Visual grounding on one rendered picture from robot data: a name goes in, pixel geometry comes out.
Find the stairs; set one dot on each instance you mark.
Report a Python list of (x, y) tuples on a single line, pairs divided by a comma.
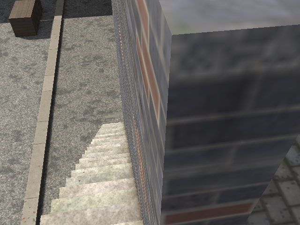
[(101, 189)]

